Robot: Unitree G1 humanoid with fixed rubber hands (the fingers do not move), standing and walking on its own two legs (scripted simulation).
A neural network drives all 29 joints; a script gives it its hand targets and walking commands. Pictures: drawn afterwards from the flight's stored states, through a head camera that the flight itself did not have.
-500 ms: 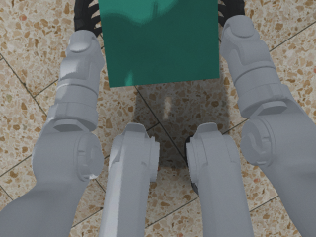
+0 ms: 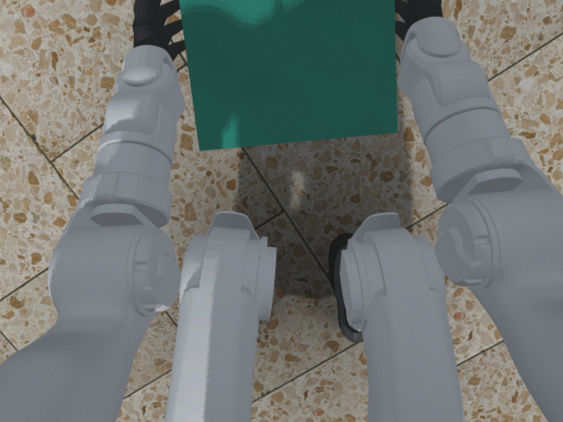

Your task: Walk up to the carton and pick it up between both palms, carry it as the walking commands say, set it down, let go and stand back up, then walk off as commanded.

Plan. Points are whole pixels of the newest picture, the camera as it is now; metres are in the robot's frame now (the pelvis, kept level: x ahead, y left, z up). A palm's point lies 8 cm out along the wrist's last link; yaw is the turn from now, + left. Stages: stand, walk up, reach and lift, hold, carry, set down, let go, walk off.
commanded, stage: set down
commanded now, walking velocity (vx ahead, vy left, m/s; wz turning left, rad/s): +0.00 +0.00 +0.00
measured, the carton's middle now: (287, 60) +0.51 +0.02 -0.24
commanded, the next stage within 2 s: none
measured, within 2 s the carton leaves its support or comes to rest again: neither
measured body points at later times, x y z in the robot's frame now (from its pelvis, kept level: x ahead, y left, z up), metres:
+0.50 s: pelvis +0.00 +0.00 -0.01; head +0.35 +0.01 +0.26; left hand +0.52 +0.17 -0.19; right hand +0.55 -0.13 -0.19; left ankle +0.10 +0.11 -0.33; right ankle +0.10 -0.10 -0.33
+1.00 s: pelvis -0.01 +0.00 -0.01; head +0.35 +0.00 +0.25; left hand +0.52 +0.17 -0.19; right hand +0.55 -0.13 -0.19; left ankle +0.10 +0.11 -0.33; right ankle +0.10 -0.10 -0.33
